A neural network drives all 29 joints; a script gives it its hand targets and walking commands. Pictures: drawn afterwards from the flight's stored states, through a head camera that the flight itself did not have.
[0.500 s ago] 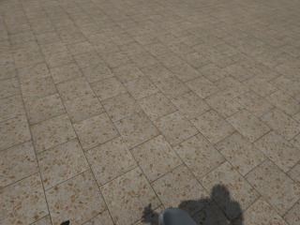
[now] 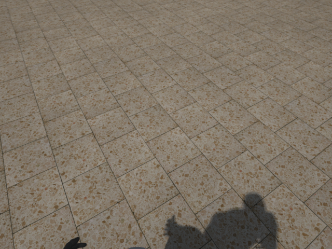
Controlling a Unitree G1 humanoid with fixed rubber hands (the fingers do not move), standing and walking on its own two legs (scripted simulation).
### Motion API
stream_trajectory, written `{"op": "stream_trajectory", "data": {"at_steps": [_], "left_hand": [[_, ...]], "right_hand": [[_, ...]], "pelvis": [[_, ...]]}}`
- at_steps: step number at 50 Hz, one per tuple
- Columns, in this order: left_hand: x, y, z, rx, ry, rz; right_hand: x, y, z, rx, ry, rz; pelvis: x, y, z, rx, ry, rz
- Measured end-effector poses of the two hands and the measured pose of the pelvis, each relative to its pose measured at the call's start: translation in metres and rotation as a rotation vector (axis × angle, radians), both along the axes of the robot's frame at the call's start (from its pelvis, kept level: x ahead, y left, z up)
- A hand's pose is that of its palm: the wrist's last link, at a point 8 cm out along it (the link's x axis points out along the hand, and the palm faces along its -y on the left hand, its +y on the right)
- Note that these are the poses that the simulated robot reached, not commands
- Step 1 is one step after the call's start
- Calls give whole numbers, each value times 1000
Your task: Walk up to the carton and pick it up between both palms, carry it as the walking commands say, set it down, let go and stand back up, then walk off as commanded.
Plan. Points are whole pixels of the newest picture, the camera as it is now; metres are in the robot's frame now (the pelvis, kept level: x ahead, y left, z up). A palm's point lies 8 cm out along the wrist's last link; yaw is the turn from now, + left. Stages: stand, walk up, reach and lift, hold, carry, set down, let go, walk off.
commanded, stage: walk off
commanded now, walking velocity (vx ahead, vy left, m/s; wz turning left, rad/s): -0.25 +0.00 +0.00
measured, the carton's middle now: out of the picture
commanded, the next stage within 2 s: none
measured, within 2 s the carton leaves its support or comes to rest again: neither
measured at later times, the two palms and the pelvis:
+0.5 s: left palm out of the picture -0.03 +0.30 -0.14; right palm out of the picture -0.09 -0.20 -0.10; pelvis -0.14 +0.06 -0.01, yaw +0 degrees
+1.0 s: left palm out of the picture -0.25 +0.22 -0.10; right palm out of the picture -0.28 -0.27 -0.14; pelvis -0.36 -0.02 -0.01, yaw +1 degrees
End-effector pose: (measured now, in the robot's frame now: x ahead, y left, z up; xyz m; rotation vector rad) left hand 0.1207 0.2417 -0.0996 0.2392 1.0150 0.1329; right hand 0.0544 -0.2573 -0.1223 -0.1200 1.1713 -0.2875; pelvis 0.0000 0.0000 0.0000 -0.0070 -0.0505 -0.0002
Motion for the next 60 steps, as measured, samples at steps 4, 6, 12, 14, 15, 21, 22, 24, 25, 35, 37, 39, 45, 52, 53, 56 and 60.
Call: {"op": "stream_trajectory", "data": {"at_steps": [4, 6, 12, 14, 15, 21, 22, 24, 25, 35, 37, 39, 45, 52, 53, 56, 60], "left_hand": [[-26, 11, -9, -22, 4, 4], [-39, 18, -14, -35, 5, 5], [-80, 44, -32, -77, 21, 11], [-90, 48, -32, -87, 24, 5], [-95, 50, -33, -92, 26, 3], [-129, 58, -38, -96, 62, -1], [-135, 58, -39, -95, 70, -2], [-147, 57, -40, -93, 80, -4], [-153, 56, -41, -91, 82, -5], [-217, 31, -39, -53, 29, -15], [-235, 23, -40, -38, 20, -16], [-255, 13, -41, -21, 10, -15], [-330, -8, -19, 3, 0, 29], [-381, -19, 4, 22, -26, 26], [-389, -20, 5, 23, -31, 27], [-415, -21, 5, 22, -40, 28], [-455, -20, -3, 2, -44, 23]], "right_hand": [[-24, 11, 2, -20, 5, 4], [-37, 18, 2, -33, 6, 4], [-74, 45, 8, -68, 3, 6], [-85, 49, 15, -83, -2, 3], [-90, 50, 18, -90, -3, 2], [-122, 56, 21, -104, 15, 6], [-128, 56, 21, -104, 19, 7], [-142, 56, 19, -103, 25, 9], [-149, 55, 18, -102, 28, 9], [-224, 30, -5, -62, -4, 9], [-240, 22, -14, -46, -15, 9], [-254, 13, -25, -26, -30, 11], [-293, -2, -24, 26, -58, 40], [-357, -12, -13, 45, -48, 35], [-366, -13, -13, 46, -46, 36], [-398, -13, -13, 46, -40, 38], [-456, -14, -12, 23, -9, 26]], "pelvis": [[-24, 13, -3, -21, -12, 5], [-36, 22, -6, -34, -21, 6], [-73, 51, -11, -69, -46, 11], [-83, 56, -8, -83, -45, 6], [-88, 58, -7, -87, -43, 4], [-118, 66, -6, -92, 10, 1], [-124, 66, -6, -92, 18, 1], [-137, 65, -7, -90, 26, 0], [-143, 64, -7, -88, 27, 0], [-223, 36, -21, -48, -11, -3], [-243, 26, -26, -33, -20, -4], [-264, 14, -33, -15, -27, -4], [-320, -9, -22, 33, -78, 24], [-380, -21, -6, 49, -42, 27], [-389, -21, -7, 50, -39, 28], [-419, -22, -7, 46, -36, 31], [-462, -19, -10, 28, -24, 29]]}}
